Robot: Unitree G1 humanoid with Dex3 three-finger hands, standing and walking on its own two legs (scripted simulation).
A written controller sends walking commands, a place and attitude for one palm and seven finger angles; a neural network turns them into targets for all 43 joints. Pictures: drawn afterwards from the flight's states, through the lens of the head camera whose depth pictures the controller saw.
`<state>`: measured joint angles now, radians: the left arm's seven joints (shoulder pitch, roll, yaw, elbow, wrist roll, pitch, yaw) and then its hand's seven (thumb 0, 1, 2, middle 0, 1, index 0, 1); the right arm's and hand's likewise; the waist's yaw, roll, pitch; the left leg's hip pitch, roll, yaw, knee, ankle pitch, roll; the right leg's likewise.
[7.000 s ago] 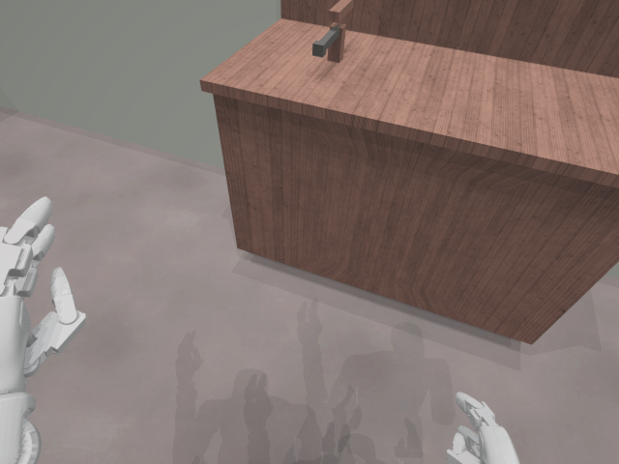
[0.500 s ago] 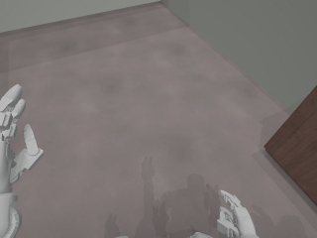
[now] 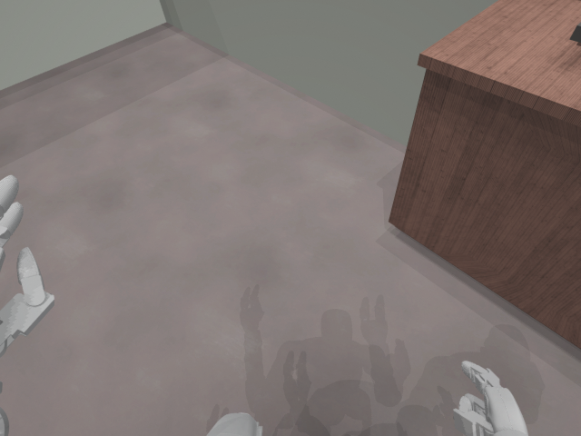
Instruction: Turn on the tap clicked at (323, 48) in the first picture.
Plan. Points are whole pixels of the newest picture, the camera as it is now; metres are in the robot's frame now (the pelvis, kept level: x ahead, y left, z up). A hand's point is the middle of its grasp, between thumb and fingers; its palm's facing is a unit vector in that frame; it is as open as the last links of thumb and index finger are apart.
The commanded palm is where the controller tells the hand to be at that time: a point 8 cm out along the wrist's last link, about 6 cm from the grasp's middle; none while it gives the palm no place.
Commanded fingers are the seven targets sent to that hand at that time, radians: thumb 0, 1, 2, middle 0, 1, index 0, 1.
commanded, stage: turn to face it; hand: left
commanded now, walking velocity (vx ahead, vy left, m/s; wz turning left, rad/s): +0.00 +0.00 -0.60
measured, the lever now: out of the picture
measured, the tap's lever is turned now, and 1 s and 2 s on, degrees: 0 0 0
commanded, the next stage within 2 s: take the last steps up to it in 1.86 s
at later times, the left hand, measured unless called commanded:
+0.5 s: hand (138, 317) +0.20 +0.15 +0.17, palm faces +0.15 -0.87 -0.47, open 7.4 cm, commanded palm +0.17 +0.19 +0.18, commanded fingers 0.00 0.90 0.90 -0.20 -0.30 -0.20 -0.30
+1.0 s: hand (263, 325) +0.20 +0.03 +0.17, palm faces -0.08 -0.86 -0.50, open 7.4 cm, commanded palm +0.17 +0.07 +0.18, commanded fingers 0.00 0.90 0.90 -0.20 -0.30 -0.20 -0.30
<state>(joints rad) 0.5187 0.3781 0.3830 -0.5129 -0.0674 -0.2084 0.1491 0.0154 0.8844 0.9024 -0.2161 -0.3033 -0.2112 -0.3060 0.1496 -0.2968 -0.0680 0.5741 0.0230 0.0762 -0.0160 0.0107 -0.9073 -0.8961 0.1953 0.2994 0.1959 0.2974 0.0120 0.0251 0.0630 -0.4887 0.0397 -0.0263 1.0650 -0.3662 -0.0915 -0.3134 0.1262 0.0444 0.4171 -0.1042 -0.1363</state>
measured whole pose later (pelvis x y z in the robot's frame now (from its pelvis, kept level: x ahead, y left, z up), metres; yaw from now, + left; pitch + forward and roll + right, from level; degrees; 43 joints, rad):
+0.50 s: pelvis -0.07 -0.02 +0.00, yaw -18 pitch -1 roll -1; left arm 0.48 0.37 0.38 -0.56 -0.03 -0.18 0.12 0.02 0.89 0.90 -0.21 -0.30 -0.21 -0.31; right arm 0.22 -0.17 0.01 0.53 0.03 0.03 0.02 0.01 -0.90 -0.90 0.20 0.30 0.20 0.30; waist 0.06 0.05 0.10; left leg -0.15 0.16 0.19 0.53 -0.35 -0.06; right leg -0.48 -0.02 -0.03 0.87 -0.38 0.06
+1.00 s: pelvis -0.12 -0.06 -0.02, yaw -36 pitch -1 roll +1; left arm 0.52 0.43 0.49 -0.56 -0.04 -0.22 0.14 0.01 0.88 0.90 -0.22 -0.30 -0.21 -0.31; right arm 0.17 -0.23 -0.04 0.54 0.02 0.04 -0.02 0.01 -0.91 -0.90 0.20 0.30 0.20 0.30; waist 0.02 -0.03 0.08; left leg -0.31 0.08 0.13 0.63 -0.30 -0.02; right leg -0.54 0.06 0.02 1.03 -0.43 0.02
